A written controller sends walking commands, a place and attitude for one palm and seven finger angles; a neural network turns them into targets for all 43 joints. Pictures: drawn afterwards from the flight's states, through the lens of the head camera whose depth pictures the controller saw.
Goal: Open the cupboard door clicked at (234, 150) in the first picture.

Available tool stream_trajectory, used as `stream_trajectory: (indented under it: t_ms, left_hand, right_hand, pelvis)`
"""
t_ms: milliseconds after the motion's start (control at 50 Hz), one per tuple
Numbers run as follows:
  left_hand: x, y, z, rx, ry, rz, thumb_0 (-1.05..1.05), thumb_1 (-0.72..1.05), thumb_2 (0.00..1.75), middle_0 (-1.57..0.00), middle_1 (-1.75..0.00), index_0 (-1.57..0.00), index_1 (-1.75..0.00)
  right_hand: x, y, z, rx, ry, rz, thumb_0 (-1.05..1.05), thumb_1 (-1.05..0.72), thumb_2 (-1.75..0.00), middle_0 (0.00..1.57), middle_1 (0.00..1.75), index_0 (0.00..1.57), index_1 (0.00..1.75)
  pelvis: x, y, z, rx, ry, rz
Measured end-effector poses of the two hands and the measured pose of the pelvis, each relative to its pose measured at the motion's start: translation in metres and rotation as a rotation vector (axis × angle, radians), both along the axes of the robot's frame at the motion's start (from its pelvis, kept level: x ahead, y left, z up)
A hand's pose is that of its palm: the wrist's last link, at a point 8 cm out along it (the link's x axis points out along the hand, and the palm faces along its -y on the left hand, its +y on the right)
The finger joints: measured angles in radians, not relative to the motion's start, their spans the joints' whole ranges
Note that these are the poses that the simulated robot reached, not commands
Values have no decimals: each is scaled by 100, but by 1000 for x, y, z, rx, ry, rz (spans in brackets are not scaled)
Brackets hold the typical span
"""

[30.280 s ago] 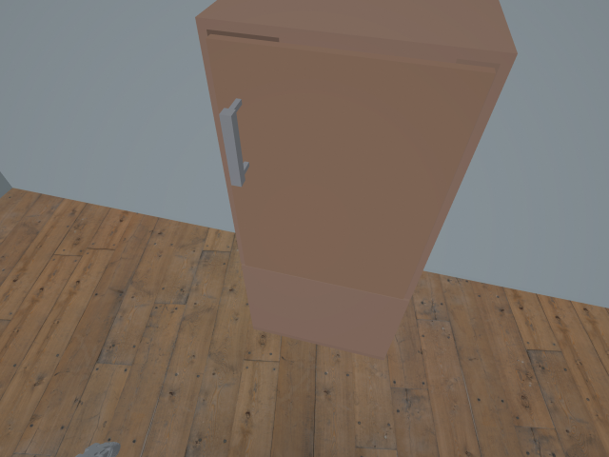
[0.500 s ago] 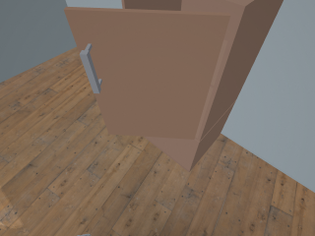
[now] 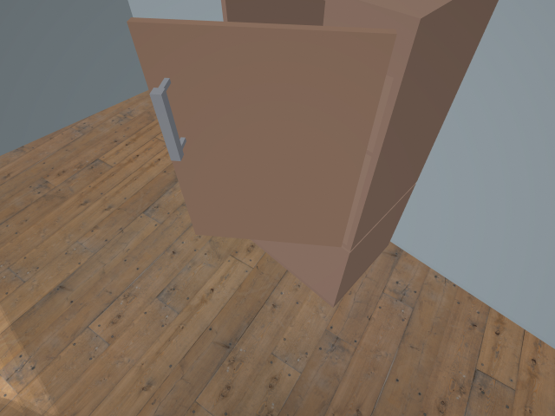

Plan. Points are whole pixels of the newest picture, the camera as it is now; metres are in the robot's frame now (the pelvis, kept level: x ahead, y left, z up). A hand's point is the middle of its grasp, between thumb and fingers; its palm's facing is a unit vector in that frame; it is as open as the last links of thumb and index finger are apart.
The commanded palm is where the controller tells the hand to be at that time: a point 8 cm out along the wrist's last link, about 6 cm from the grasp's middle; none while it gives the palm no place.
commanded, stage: come to a stop and stand still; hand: left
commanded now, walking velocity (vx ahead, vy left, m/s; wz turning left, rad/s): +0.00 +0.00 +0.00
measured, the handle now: (171, 121) +0.61 +0.24 +0.09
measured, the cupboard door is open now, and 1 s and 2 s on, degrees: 38 38 38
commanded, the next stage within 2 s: look again from close up in 0.38 s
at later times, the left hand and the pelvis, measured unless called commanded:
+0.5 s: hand out of the picture -0.04 +0.18 -0.17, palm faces +0.02 -0.98 -0.19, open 7.4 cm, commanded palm none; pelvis -0.03 +0.00 +0.01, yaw +1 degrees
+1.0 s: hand out of the picture -0.03 +0.18 -0.17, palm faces +0.01 -0.99 -0.16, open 7.4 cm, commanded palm none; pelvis -0.02 +0.02 +0.01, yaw +0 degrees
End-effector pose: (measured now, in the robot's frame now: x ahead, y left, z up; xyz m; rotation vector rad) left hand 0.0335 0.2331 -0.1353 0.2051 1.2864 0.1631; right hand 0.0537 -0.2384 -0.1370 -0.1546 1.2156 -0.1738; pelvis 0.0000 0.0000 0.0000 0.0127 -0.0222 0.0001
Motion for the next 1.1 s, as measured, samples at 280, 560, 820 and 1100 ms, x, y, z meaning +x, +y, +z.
stream_trajectory:
  t_ms: [280, 560, 820, 1100]
  left_hand:
    - [-52, -7, 2, -39, 9, 14, 1, 91, 90, -20, -30, -20, -30]
    - [-76, -9, -1, -61, 86, 28, 1, 91, 90, -20, -30, -20, -30]
    - [-70, -11, -5, -83, 88, 23, 1, 91, 90, -20, -30, -20, -30]
    - [-64, -1, -4, -80, 96, 25, 1, 91, 90, -20, -30, -20, -30]
  right_hand:
    - [-58, 2, 6, 14, 53, 32, 1, -90, -89, 20, 30, 20, 30]
    - [-132, 23, 3, 47, 250, -28, 1, -90, -89, 20, 30, 20, 30]
    - [-100, 39, 2, 60, 177, -25, 1, -90, -89, 20, 30, 20, 30]
    - [-77, 34, 6, 27, 145, -11, 1, -91, -89, 20, 30, 20, 30]
  pelvis:
    - [-32, -4, 6, -11, -2, 10]
    - [-33, 3, 9, -9, 1, 8]
    - [-29, 10, 9, -11, -2, -3]
    - [-21, 17, 10, -10, 0, -8]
